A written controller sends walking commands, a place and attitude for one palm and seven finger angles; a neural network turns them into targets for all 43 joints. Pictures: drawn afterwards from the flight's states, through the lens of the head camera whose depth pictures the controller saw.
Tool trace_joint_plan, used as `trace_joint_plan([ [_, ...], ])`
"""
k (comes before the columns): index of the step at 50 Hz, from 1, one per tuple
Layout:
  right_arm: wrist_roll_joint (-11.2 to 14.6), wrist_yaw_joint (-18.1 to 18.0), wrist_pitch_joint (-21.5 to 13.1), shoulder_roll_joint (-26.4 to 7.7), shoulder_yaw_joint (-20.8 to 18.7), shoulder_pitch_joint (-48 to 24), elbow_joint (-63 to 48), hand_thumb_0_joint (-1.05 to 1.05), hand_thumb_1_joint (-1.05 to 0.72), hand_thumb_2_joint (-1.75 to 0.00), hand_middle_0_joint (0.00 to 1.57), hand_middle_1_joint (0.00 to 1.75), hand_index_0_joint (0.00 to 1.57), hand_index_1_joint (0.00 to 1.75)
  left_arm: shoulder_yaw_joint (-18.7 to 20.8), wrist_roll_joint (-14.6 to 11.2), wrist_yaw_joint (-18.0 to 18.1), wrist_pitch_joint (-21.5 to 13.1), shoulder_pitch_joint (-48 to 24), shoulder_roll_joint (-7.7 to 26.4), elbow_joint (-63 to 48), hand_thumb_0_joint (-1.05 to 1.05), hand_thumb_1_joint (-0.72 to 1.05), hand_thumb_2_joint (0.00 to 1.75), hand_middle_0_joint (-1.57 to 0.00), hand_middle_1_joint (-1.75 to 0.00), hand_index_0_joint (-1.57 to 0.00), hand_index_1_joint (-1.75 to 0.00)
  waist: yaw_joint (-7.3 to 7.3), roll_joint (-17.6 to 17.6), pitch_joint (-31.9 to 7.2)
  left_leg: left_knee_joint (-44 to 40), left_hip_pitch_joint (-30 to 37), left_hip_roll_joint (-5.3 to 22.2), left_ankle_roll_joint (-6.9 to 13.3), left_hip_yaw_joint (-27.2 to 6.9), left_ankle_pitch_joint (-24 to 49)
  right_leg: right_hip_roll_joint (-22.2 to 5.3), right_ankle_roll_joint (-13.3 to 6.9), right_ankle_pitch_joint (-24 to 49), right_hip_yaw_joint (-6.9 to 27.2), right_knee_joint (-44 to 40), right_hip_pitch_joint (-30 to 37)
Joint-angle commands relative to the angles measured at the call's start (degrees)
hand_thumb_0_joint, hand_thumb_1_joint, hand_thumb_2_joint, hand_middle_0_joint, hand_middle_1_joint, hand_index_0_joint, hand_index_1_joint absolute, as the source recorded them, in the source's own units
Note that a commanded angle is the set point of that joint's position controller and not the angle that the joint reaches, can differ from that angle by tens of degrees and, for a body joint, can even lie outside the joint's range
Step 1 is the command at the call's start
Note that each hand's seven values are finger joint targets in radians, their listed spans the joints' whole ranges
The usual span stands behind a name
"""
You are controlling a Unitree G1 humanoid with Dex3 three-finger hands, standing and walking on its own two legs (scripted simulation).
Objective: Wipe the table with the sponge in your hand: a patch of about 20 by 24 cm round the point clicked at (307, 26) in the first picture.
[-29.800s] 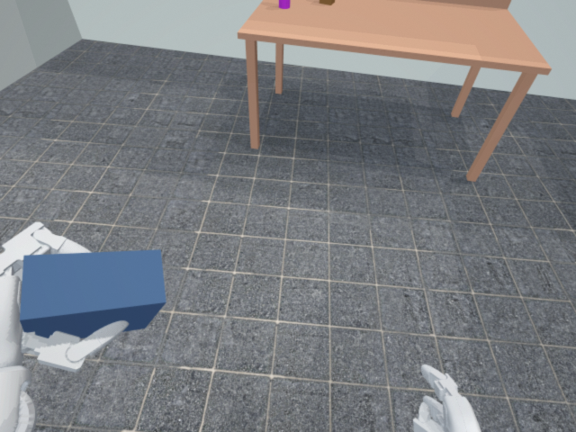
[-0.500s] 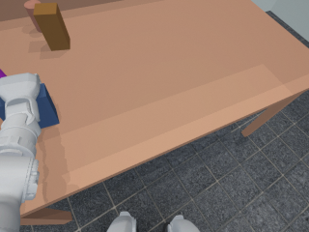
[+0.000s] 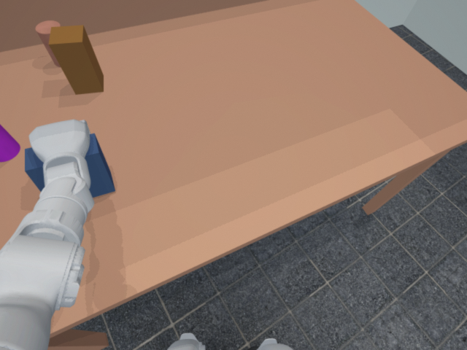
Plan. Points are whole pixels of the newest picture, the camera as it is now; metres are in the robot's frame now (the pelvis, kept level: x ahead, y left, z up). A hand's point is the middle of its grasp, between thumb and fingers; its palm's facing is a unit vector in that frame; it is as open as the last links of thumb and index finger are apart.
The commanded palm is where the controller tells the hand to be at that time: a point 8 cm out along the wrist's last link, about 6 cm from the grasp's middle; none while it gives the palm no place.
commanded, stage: slide across to the middle lane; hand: left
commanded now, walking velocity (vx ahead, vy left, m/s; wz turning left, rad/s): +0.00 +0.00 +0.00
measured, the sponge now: (77, 177) +0.44 +0.30 -0.04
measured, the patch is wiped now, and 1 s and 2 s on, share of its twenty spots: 0.55 0.70 0.75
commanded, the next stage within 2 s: wipe back along the middle lane in 0.08 s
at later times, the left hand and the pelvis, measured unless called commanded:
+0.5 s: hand (88, 169) +0.44 +0.27 -0.01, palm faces -0.12 +0.00 -0.99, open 9.8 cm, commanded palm +0.41 +0.24 +0.03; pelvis +0.01 -0.01 +0.01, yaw +0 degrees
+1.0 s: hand (95, 186) +0.40 +0.24 -0.01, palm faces -0.08 +0.01 -1.00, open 9.8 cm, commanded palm +0.36 +0.21 +0.02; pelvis +0.01 +0.00 +0.01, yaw +0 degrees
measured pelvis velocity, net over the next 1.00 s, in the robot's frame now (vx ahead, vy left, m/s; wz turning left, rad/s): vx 0.01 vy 0.00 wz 0.01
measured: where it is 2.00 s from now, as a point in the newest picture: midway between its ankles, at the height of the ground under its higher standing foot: outside the picture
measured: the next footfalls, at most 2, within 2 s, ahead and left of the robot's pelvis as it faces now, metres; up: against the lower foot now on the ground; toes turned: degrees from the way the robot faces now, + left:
none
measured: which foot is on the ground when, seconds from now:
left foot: down 0.00-1.00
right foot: down 0.00-1.00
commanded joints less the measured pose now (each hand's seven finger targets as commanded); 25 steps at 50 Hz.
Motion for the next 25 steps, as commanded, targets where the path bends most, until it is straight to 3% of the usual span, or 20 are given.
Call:
trace_joint_plan([
  [1, -0.31, -0.65, -0.64, -10.90, -3.48, 6.43, -2.65, 0.00, -0.90, -0.90, 0.20, 0.30, 0.20, 0.30, 1.01, -0.31, 1.80, 0.24, -21.21, 10.20, -7.58, 0.00, 0.10, 1.30, -1.20, -1.60, -1.20, -1.60, -1.77, 2.05, -21.96, -4.44, 21.79, 1.12, -1.16, -2.60, 21.35, 0.50, -2.55, 17.07, -0.04, -4.23, 6.97],
  [2, -0.32, -0.50, -0.62, -10.92, -3.56, 6.72, -2.56, 0.00, -0.90, -0.90, 0.20, 0.30, 0.20, 0.30, 1.71, 0.05, 1.78, 0.34, -20.67, 11.12, -7.60, 0.00, 0.10, 1.30, -1.20, -1.60, -1.20, -1.60, -1.29, 2.50, -22.87, -4.33, 22.04, 1.08, -1.19, -2.52, 22.15, 0.38, -2.62, 17.98, 0.00, -4.07, 7.48],
  [7, -0.36, 0.00, -0.64, -10.24, -4.16, 6.66, -2.16, 0.00, -0.90, -0.90, 0.20, 0.30, 0.20, 0.30, -2.04, -1.23, 1.25, -0.01, -18.97, 4.18, -8.98, 0.00, 0.10, 1.30, -1.20, -1.60, -1.20, -1.60, -2.14, 2.23, -23.11, -3.66, 24.31, 1.28, -1.16, -2.13, 25.61, 0.44, -2.42, 21.65, 0.23, -4.53, 7.67],
  [9, -0.20, -0.06, -0.34, -10.45, -4.08, 6.46, -1.73, 0.00, -0.90, -0.90, 0.20, 0.30, 0.20, 0.30, -0.48, -1.27, 1.33, 0.13, -18.51, 6.19, -8.53, 0.00, 0.10, 1.30, -1.20, -1.60, -1.20, -1.60, -1.94, 1.05, -22.39, -4.13, 22.99, 1.20, -1.03, -1.89, 24.23, 0.33, -2.42, 22.09, 0.57, -4.77, 9.12],
  [10, -0.04, -0.04, -0.41, -10.36, -4.18, 6.07, -1.66, 0.00, -0.90, -0.90, 0.20, 0.30, 0.20, 0.30, 0.82, -1.74, 1.45, -0.10, -17.27, 6.56, -8.87, 0.00, 0.10, 1.30, -1.20, -1.60, -1.20, -1.60, -1.07, 1.86, -22.74, -4.43, 23.21, 1.14, -1.13, -1.84, 25.38, 0.15, -2.57, 22.77, 0.77, -4.55, 9.93],
  [11, -0.14, 0.06, -0.38, -10.36, -4.05, 6.30, -2.04, 0.00, -0.90, -0.90, 0.20, 0.30, 0.20, 0.30, 0.25, -1.57, 1.34, 0.07, -14.53, 6.16, -8.28, 0.00, 0.10, 1.30, -1.20, -1.60, -1.20, -1.60, -0.31, 1.78, -22.94, -4.48, 22.85, 0.85, -1.08, -1.71, 25.32, 0.29, -2.64, 23.06, 0.42, -4.44, 10.76],
  [13, 0.05, 0.26, -0.05, -9.98, -3.94, 5.59, -2.30, 0.00, -0.90, -0.90, 0.20, 0.30, 0.20, 0.30, -1.60, -0.52, 1.36, 0.57, -12.55, 3.91, -7.83, 0.00, 0.10, 1.30, -1.20, -1.60, -1.20, -1.60, -0.23, 1.61, -20.84, -4.96, 22.13, 0.77, -1.13, -1.50, 24.73, 0.24, -2.72, 22.43, 0.36, -4.64, 10.34],
  [16, 0.07, 0.36, 0.19, -10.07, -4.19, 4.86, -2.61, 0.00, -0.90, -0.90, 0.20, 0.30, 0.20, 0.30, -0.55, -1.29, 2.05, 0.77, -10.11, 3.62, -8.87, 0.00, 0.10, 1.30, -1.20, -1.60, -1.20, -1.60, 0.76, 0.99, -21.47, -5.23, 23.04, 0.87, -1.19, -1.60, 25.39, 0.23, -2.87, 22.53, 0.29, -4.61, 11.08],
  [17, 0.27, 0.42, 0.25, -9.80, -4.16, 4.25, -2.87, 0.00, -0.90, -0.90, 0.20, 0.30, 0.20, 0.30, -1.97, -1.30, 2.15, 1.00, -9.87, 1.92, -8.76, 0.00, 0.10, 1.30, -1.20, -1.60, -1.20, -1.60, 0.17, 0.85, -19.97, -5.47, 22.46, 0.73, -1.16, -1.44, 24.29, 0.13, -2.73, 22.00, 0.26, -5.09, 10.61],
  [19, 0.37, 0.49, 0.44, -9.86, -4.07, 3.65, -2.96, 0.00, -0.90, -0.90, 0.20, 0.30, 0.20, 0.30, -1.42, -1.19, 2.59, 1.65, -8.00, 2.13, -7.99, 0.00, 0.10, 1.30, -1.20, -1.60, -1.20, -1.60, 0.73, -0.67, -19.26, -6.10, 21.28, 0.58, -1.06, -1.35, 22.40, 0.07, -2.80, 21.11, 0.39, -5.28, 11.39],
  [22, 0.46, 0.57, 0.40, -9.55, -4.15, 2.78, -3.37, 0.00, -0.90, -0.90, 0.20, 0.30, 0.20, 0.30, -2.50, -1.48, 3.09, 1.98, -7.41, 0.03, -9.16, 0.00, 0.10, 1.30, -1.20, -1.60, -1.20, -1.60, 1.25, 0.48, -19.37, -6.35, 22.47, 0.70, -1.15, -1.38, 22.58, -0.01, -2.95, 20.39, 0.16, -5.20, 11.04],
  [23, 0.51, 0.53, 0.51, -9.55, -4.08, 2.41, -3.32, 0.00, -0.90, -0.90, 0.20, 0.30, 0.20, 0.30, -3.25, -1.30, 3.14, 2.32, -7.11, -0.79, -8.35, 0.00, 0.10, 1.30, -1.20, -1.60, -1.20, -1.60, 0.72, -1.25, -18.30, -6.55, 21.91, 0.71, -1.06, -1.39, 21.37, 0.05, -2.88, 19.58, 0.18, -5.54, 10.74],
  [25, 0.67, 0.39, 0.59, -9.58, -3.97, 1.44, -3.55, 0.00, -0.90, -0.90, 0.20, 0.30, 0.20, 0.30, -1.43, -1.88, 3.51, 2.56, -6.14, 0.29, -8.35, 0.00, 0.10, 1.30, -1.20, -1.60, -1.20, -1.60, 1.42, -1.48, -17.91, -6.95, 20.76, 0.56, -1.00, -1.29, 20.59, -0.24, -2.96, 19.61, 0.57, -5.48, 11.79],
])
